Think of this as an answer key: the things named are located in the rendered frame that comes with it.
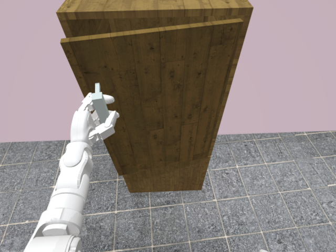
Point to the robot left upper arm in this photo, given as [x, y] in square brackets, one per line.
[64, 243]

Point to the handle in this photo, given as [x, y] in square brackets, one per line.
[100, 104]

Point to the robot left hand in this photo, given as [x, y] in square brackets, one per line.
[83, 122]

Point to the cupboard door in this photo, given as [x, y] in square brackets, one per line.
[168, 85]

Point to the left robot forearm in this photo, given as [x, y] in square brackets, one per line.
[64, 212]

